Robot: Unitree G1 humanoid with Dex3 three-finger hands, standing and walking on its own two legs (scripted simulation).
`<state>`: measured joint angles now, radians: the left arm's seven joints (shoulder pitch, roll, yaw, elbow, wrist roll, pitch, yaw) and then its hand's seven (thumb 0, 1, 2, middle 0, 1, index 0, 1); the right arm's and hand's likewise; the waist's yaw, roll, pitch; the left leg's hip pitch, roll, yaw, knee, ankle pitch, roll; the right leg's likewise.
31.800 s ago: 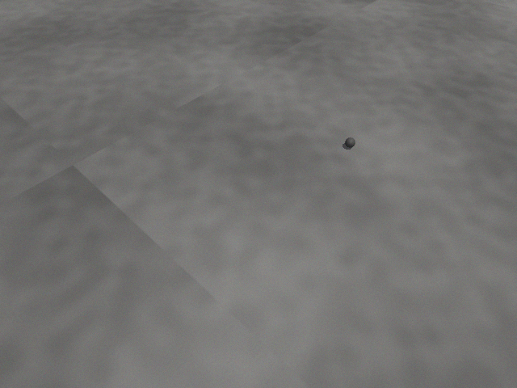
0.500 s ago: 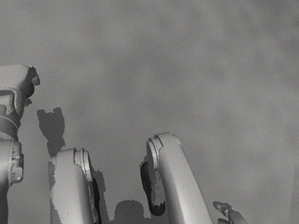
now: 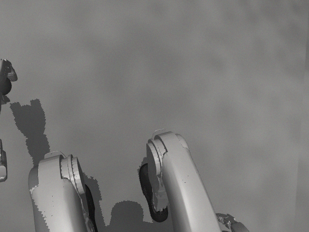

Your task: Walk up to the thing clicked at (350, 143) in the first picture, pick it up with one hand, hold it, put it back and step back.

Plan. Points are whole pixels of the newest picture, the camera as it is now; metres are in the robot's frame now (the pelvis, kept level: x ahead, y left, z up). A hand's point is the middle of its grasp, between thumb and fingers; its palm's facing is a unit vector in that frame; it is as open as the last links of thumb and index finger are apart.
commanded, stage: lower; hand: left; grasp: from above
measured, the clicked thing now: out of the picture +0.50 +0.30 -0.19
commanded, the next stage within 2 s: rest in 0.32 s
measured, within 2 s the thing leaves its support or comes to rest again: neither
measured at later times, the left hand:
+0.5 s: hand (7, 95) +0.49 +0.29 -0.23, palm faces -0.46 -0.06 -0.89, open 7.5 cm
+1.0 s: hand (12, 98) +0.49 +0.29 -0.26, palm faces -0.46 -0.09 -0.88, open 7.5 cm
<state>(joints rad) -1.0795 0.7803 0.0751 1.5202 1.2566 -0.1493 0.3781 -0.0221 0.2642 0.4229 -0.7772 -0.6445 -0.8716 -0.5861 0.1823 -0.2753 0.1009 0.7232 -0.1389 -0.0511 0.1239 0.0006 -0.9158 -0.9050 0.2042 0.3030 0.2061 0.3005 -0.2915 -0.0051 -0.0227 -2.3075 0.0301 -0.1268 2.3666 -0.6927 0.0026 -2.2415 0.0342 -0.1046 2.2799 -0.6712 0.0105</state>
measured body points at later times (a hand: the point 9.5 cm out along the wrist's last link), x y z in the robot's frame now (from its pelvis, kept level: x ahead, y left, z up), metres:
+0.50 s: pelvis +0.00 +0.00 -0.03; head +0.28 +0.08 +0.32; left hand +0.51 +0.29 -0.18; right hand +0.03 -0.27 -0.11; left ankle +0.07 +0.13 -0.31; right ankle +0.10 -0.11 -0.31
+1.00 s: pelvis +0.00 +0.00 -0.04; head +0.28 +0.09 +0.30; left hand +0.51 +0.29 -0.21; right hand +0.01 -0.27 -0.10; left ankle +0.07 +0.13 -0.31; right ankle +0.10 -0.11 -0.31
